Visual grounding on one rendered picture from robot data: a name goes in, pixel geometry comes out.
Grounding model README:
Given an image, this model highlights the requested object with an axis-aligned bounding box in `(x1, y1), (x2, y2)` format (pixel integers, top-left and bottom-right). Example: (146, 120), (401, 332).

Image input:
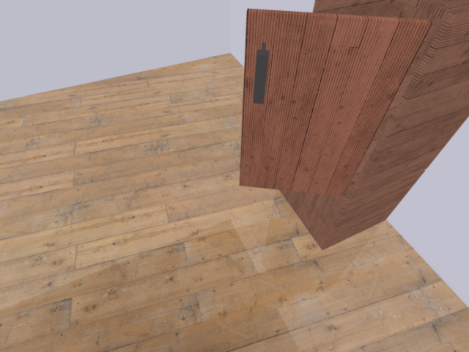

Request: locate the handle
(253, 43), (269, 104)

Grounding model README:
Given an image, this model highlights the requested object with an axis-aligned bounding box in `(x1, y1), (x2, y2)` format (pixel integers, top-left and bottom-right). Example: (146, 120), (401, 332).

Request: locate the cupboard door
(240, 9), (433, 197)

